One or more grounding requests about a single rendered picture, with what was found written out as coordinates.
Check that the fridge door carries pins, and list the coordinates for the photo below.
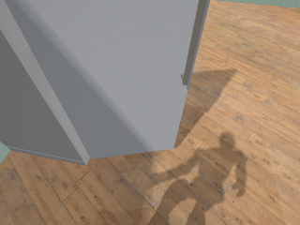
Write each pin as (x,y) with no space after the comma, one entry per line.
(115,66)

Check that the handle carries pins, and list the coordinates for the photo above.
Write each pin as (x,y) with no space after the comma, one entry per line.
(194,40)

